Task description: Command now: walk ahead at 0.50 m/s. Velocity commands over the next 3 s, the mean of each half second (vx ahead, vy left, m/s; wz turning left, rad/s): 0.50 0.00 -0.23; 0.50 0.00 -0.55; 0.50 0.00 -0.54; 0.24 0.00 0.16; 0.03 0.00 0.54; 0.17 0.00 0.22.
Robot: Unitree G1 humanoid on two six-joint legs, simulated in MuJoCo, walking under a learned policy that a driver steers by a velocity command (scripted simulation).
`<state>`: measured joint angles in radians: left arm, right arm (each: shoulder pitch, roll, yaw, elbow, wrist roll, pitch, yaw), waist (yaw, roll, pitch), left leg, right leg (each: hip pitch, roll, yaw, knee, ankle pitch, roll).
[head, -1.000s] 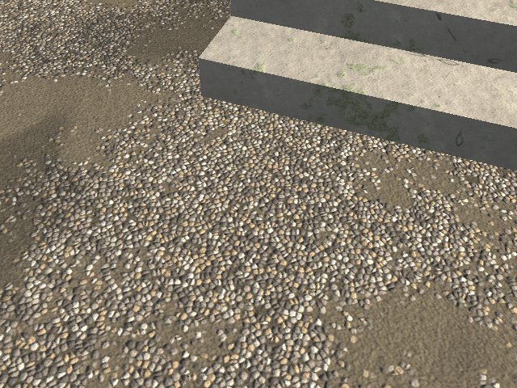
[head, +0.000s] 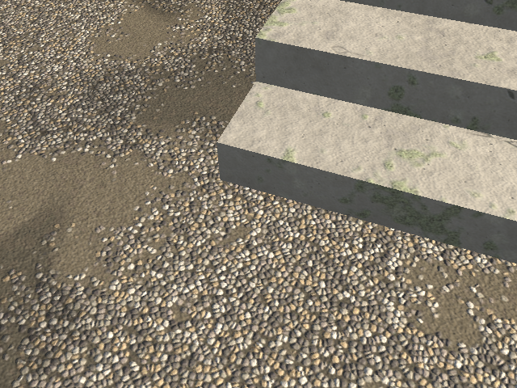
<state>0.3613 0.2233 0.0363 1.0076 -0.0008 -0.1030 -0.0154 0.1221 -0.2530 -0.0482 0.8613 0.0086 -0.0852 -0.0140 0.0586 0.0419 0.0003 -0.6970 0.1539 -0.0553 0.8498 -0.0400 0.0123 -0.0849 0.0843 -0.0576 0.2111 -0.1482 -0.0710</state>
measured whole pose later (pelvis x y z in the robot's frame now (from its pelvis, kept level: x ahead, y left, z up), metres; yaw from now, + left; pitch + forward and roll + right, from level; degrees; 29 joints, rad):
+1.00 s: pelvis +0.50 -0.05 -0.01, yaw -27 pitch +0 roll +0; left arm 0.30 0.26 0.08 0.89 0.00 -0.04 -0.02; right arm 0.17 -0.26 -0.05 0.83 -0.05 -0.05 0.02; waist 0.01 0.03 0.08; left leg -0.54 0.13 -0.02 1.08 -0.28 -0.02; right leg -0.22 0.14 0.01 0.37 -0.15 -0.14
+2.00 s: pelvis +0.81 -0.21 -0.01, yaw -34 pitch +0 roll +0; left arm 0.18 0.20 0.01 0.84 0.03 -0.02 0.06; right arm 0.27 -0.23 -0.06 0.82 -0.03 0.06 -0.02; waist -0.03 0.03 0.04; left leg -0.44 0.01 0.04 1.08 -0.50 -0.03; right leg -0.30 -0.02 -0.15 0.46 -0.16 -0.05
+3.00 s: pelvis +0.77 -0.19 -0.01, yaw -11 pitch +0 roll +0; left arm 0.17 0.18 0.02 0.69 0.03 -0.02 0.00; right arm 0.23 -0.19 -0.03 0.68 -0.04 -0.02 0.01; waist 0.00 0.01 0.00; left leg -0.19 -0.05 -0.07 0.50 -0.31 0.03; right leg -0.20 0.02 0.01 0.50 -0.30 -0.01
